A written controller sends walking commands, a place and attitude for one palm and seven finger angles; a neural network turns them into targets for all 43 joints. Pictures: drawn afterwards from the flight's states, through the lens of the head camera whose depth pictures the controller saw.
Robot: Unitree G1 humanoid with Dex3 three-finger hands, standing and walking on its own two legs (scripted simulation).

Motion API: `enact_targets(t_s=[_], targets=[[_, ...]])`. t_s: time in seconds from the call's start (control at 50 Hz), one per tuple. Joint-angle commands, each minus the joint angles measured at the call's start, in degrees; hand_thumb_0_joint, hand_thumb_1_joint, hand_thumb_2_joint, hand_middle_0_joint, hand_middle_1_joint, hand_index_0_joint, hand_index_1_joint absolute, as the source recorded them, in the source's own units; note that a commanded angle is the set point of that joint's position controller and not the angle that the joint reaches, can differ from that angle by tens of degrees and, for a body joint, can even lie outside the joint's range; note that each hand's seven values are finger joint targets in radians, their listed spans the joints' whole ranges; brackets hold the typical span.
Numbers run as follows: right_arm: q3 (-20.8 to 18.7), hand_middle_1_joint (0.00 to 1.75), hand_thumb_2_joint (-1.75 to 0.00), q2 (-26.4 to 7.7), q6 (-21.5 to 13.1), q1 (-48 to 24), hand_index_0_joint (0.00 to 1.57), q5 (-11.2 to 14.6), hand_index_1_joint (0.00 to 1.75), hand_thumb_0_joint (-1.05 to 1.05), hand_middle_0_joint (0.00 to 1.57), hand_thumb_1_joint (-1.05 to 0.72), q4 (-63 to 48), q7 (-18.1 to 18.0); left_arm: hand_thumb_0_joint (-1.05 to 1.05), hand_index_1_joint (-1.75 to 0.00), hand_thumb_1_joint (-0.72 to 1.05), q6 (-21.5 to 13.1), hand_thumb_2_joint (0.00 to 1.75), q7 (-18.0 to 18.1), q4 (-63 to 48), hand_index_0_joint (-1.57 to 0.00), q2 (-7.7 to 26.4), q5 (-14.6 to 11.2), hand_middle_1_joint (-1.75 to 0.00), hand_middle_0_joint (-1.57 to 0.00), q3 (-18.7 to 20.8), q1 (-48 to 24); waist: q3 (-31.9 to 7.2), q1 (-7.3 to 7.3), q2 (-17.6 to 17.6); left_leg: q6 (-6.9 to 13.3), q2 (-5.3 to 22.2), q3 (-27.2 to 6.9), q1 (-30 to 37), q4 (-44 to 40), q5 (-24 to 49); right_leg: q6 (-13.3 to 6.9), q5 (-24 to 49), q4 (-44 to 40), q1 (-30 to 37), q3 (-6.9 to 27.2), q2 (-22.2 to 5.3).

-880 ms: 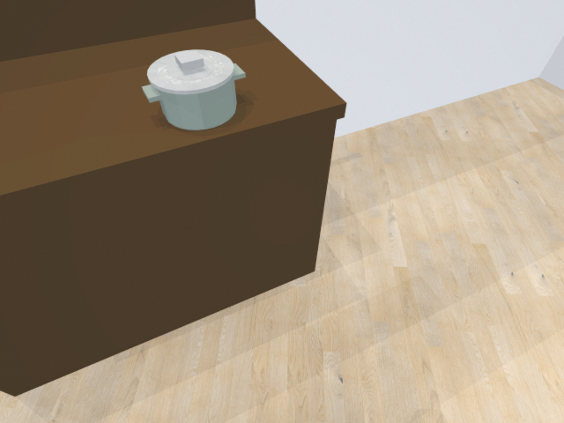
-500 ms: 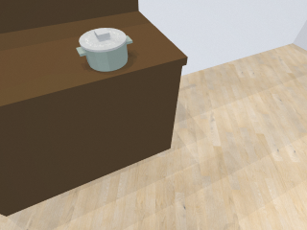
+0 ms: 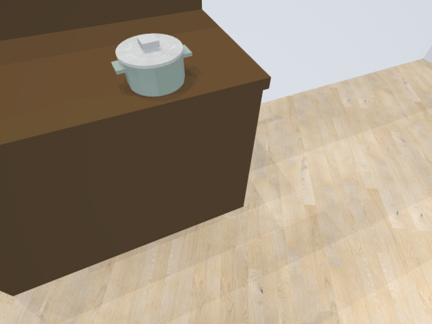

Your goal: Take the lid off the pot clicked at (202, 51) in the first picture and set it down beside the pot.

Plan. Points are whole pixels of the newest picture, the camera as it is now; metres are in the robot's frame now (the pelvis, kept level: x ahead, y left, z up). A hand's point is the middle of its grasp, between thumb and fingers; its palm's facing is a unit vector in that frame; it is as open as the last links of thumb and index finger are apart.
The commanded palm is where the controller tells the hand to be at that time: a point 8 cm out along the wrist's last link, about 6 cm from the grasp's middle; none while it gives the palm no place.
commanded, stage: turn to face it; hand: left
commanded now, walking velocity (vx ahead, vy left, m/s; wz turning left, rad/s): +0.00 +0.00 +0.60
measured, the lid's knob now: (148, 41) +0.74 +0.22 +0.15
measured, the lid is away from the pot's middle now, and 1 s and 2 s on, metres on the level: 0.00 0.00 0.00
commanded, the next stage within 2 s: take the last steps up to it in 0.68 s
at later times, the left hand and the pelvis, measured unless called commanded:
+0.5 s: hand out of the picture +0.03 +0.24 -0.16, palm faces +0.27 -0.93 -0.26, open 7.4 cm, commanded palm none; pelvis -0.01 +0.01 +0.00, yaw +15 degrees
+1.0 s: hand out of the picture -0.07 +0.12 -0.16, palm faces +0.44 -0.87 -0.22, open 7.4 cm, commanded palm none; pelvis +0.03 -0.04 +0.00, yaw +22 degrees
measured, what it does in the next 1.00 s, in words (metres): steps on the spot, turning left: right foot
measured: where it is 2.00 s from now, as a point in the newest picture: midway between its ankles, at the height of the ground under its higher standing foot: (244, 300)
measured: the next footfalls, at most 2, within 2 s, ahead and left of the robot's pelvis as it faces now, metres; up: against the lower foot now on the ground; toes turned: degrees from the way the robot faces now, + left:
right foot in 0.64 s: +0.08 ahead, -0.11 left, +0.00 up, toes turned +18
left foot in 1.02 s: -0.02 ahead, +0.09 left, +0.00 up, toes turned +25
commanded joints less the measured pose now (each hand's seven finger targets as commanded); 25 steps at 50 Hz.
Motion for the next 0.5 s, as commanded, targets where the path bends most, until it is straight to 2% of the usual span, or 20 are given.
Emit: enact_targets(t_s=[0.0, 0.02, 0.04, 0.06, 0.08, 0.1, 0.12, 0.14, 0.16, 0.18, 0.2, 0.22, 0.24, 0.26, 0.28, 0.3, 0.34, 0.38, 0.44, 0.48], targets=[[-2.12, 0.3, -0.9, -7.28, 0.41, 1.15, 0.2, -0.07, 0.3, 0.0, 0.2, -0.9, -4.16, -0.17, 0.0, -0.3, 0.9, 0.0, 0.9, 0.47, -3.99, -0.2, 9.27, 0.3, -0.3, -0.2, 3.2, 3.75, 0.18, 1.02, -1.74, 2.74, 3.28, -2.29, -6.9, 3.47, 17.18, -1.65, 17.62, -0.89, 1.56, 2.3, -8.79], [-2.43, 0.3, -0.9, -7.34, 0.7, 0.52, 0.2, -0.12, 0.3, 0.0, 0.2, -0.9, -5.16, -0.03, 0.0, -0.3, 0.9, 0.14, 0.9, 0.44, -4.78, -0.2, 10.15, 0.38, -0.3, -0.2, 3.59, 3.7, 0.52, 1.35, -4.38, 2.45, 2.12, -1.09, -8.74, 6.81, 14.56, -2.7, 16.84, -2.05, 1.55, 3.6, -10.88], [-2.7, 0.3, -0.9, -7.05, 0.93, 0.09, 0.2, -0.14, 0.3, 0.0, 0.2, -0.9, -6.06, 0.08, 0.0, -0.3, 0.9, 0.18, 0.9, 0.46, -5.54, -0.2, 11.13, 0.48, -0.3, -0.2, 3.98, 3.89, -0.15, 1.49, -7.49, 1.91, 0.93, 0.8, -10.02, 11.49, 10.72, -4.56, 18.13, -3.59, 2.04, 5.78, -13.88], [-2.94, 0.3, -0.9, -6.72, 1.12, -1.23, 0.2, -0.21, 0.3, 0.0, 0.2, -0.9, -7.2, 0.21, 0.0, -0.3, 0.9, 0.11, 0.9, 0.5, -6.03, -0.2, 11.67, 0.58, -0.3, -0.2, 4.26, 4.06, -0.06, 1.81, -9.86, 1.26, 0.3, 2.23, -11.88, 16.11, -0.08, -7.23, 21.8, -4.87, 2.35, 8.19, -17.38], [-3.19, 0.3, -0.9, -6.42, 1.2, -2.66, 0.2, -0.22, 0.3, 0.0, 0.2, -0.9, -8.23, 0.45, 0.0, -0.3, 0.9, 0.08, 0.9, 0.58, -6.62, -0.2, 12.16, 0.84, -0.3, -0.2, 4.44, 3.81, 0.6, 2.05, -10.54, 0.85, 0.58, 3.05, -13.52, 19.03, -9.16, -9.64, 25.54, -5.3, 1.99, 9.05, -20.31], [-3.41, 0.3, -0.9, -6.34, 1.27, -3.35, 0.2, -0.16, 0.3, 0.0, 0.2, -0.9, -9.13, 0.67, 0.0, -0.3, 0.9, 0.24, 0.9, 0.76, -7.32, -0.2, 11.92, 1.16, -0.3, -0.2, 4.48, 2.8, 1.32, 1.82, -9.87, 0.87, 1.54, 3.13, -13.36, 18.77, -12.09, -10.66, 28.73, -4.37, 1.17, 8.15, -21.63], [-3.45, 0.3, -0.9, -6.04, 1.17, -2.56, 0.2, -0.05, 0.3, 0.0, 0.2, -0.9, -9.38, 1.0, 0.0, -0.3, 0.9, 0.22, 0.9, 0.62, -8.04, -0.2, 12.47, 1.25, -0.3, -0.2, 4.61, 1.3, 1.38, 0.74, -9.82, 0.7, 1.82, 3.74, -11.15, 15.3, -11.04, -9.68, 31.53, -1.91, 0.11, 5.42, -20.89], [-3.47, 0.3, -0.9, -5.96, 0.93, 0.16, 0.2, -0.11, 0.3, 0.0, 0.2, -0.9, -8.99, 1.19, 0.0, -0.3, 0.9, 0.22, 0.9, 0.51, -8.81, -0.2, 12.78, 1.01, -0.3, -0.2, 4.72, -0.42, 0.04, -0.8, -8.63, 0.71, 1.64, 4.44, -6.55, 9.16, -5.0, -7.62, 32.41, 1.96, -1.25, 2.5, -19.35], [-3.61, 0.3, -0.9, -6.97, 0.62, 3.91, 0.2, -0.43, 0.3, 0.0, 0.2, -0.9, -8.25, 1.28, 0.0, -0.3, 0.9, 0.33, 0.9, 0.29, -9.58, -0.2, 12.74, 0.52, -0.3, -0.2, 4.64, -1.76, -1.84, -2.78, -4.38, 1.46, 1.35, 4.21, 0.45, 1.26, 6.45, -4.36, 30.44, 8.96, -4.51, -1.59, -16.47], [-4.5, 0.3, -0.9, -11.89, 0.2, 6.98, 0.2, -1.25, 0.3, 0.0, 0.2, -0.9, -8.6, 1.18, 0.0, -0.3, 0.9, 0.71, 0.9, -0.19, -11.29, -0.2, 10.11, 0.06, -0.3, -0.2, 4.57, -1.64, -2.87, -3.92, 9.66, 6.83, 11.1, -12.39, 5.24, -4.51, 22.38, 1.12, 12.78, 22.05, -13.86, -7.01, -8.17], [-5.4, 0.3, -0.9, -15.19, 0.43, 9.6, 0.2, -1.12, 0.3, 0.0, 0.2, -0.9, -8.43, 1.22, 0.0, -0.3, 0.9, 0.78, 0.9, -0.11, -13.84, -0.2, 8.33, 0.27, -0.3, -0.2, 3.65, -4.66, -1.55, -4.65, 16.59, 13.5, 19.83, -24.95, 4.77, -9.47, 32.28, 2.79, -17.75, 32.77, -20.36, -4.36, -2.82], [-5.4, 0.3, -0.9, -15.17, 0.41, 9.44, 0.2, -0.9, 0.3, 0.0, 0.2, -0.9, -8.22, 0.72, 0.0, -0.3, 0.9, 1.49, 0.9, 0.34, -14.23, -0.2, 8.61, 0.6, -0.3, -0.2, 3.89, -7.1, -0.59, -4.67, 11.4, 14.8, 20.53, -26.58, 1.49, -10.38, 25.27, 2.18, -17.95, 37.08, -22.81, 1.45, -3.96], [-5.08, 0.3, -0.9, -14.31, 0.43, 6.22, 0.2, -0.96, 0.3, 0.0, 0.2, -0.9, -9.48, 0.45, 0.0, -0.3, 0.9, 1.52, 0.9, 0.07, -14.04, -0.2, 8.71, 0.59, -0.3, -0.2, 4.03, -7.82, 1.19, -3.22, 7.25, 14.69, 18.98, -25.63, -0.44, -10.39, 19.01, 2.05, -13.47, 38.85, -24.07, 3.11, -4.78], [-4.65, 0.3, -0.9, -13.38, 0.34, 2.29, 0.2, -0.98, 0.3, 0.0, 0.2, -0.9, -10.75, 0.42, 0.0, -0.3, 0.9, 1.39, 0.9, -0.4, -13.19, -0.2, 8.44, 0.64, -0.3, -0.2, 4.09, -6.73, 1.38, -1.49, 5.83, 13.23, 16.4, -21.99, -1.72, -11.02, 15.15, 2.4, -8.16, 39.13, -23.69, 3.45, -5.19], [-4.37, 0.3, -0.9, -12.78, 0.09, 0.56, 0.2, -0.86, 0.3, 0.0, 0.2, -0.9, -11.65, 0.41, 0.0, -0.3, 0.9, 1.27, 0.9, -0.79, -12.49, -0.2, 8.43, 0.68, -0.3, -0.2, 4.12, -5.45, 0.46, -0.73, 5.45, 11.86, 14.04, -18.94, -1.96, -11.47, 14.72, 2.85, -4.8, 38.45, -22.53, 3.03, -5.02], [-4.25, 0.3, -0.9, -12.66, -0.09, -0.36, 0.2, -0.67, 0.3, 0.0, 0.2, -0.9, -12.26, 0.44, 0.0, -0.3, 0.9, 1.26, 0.9, -1.04, -12.24, -0.2, 8.55, 0.63, -0.3, -0.2, 4.0, -4.31, -0.78, -0.13, 6.08, 11.28, 12.78, -16.37, -1.23, -11.48, 16.26, 3.36, -2.95, 37.19, -21.78, 2.53, -4.98], [-4.48, 0.3, -0.9, -13.06, -0.06, -0.4, 0.2, -0.55, 0.3, 0.0, 0.2, -0.9, -12.88, 0.56, 0.0, -0.3, 0.9, 1.44, 0.9, -1.1, -12.11, -0.2, 8.5, 0.54, -0.3, -0.2, 3.91, -3.99, -1.83, -0.44, 6.47, 10.87, 11.19, -14.16, -0.79, -11.26, 17.43, 4.15, -1.86, 33.75, -20.31, 1.96, -4.36], [-4.78, 0.3, -0.9, -13.45, 0.07, 0.35, 0.2, -0.59, 0.3, 0.0, 0.2, -0.9, -13.02, 0.66, 0.0, -0.3, 0.9, 1.46, 0.9, -1.1, -12.83, -0.2, 8.34, 0.56, -0.3, -0.2, 3.77, -4.96, -2.41, -1.12, 6.44, 11.2, 10.65, -14.42, 1.42, -10.63, 19.23, 4.58, -2.3, 29.63, -20.48, 1.38, -3.54], [-5.26, 0.3, -0.9, -14.28, 0.43, 1.17, 0.2, -0.76, 0.3, 0.0, 0.2, -0.9, -13.36, 0.75, 0.0, -0.3, 0.9, 1.31, 0.9, -1.06, -14.25, -0.2, 8.06, 0.38, -0.3, -0.2, 3.57, -7.02, -2.72, -2.11, 6.94, 12.01, 11.26, -16.06, 2.7, -9.51, 21.15, 4.68, -4.03, 24.53, -19.84, 1.26, -2.81], [-5.47, 0.3, -0.9, -14.59, 0.62, 0.39, 0.2, -0.94, 0.3, 0.0, 0.2, -0.9, -13.94, 0.79, 0.0, -0.3, 0.9, 1.1, 0.9, -0.98, -14.8, -0.2, 7.85, 0.26, -0.3, -0.2, 3.4, -6.68, -3.3, -1.93, 7.92, 12.09, 11.22, -16.63, 1.97, -8.1, 23.54, 4.25, -5.06, 19.36, -16.75, 1.2, -2.13]])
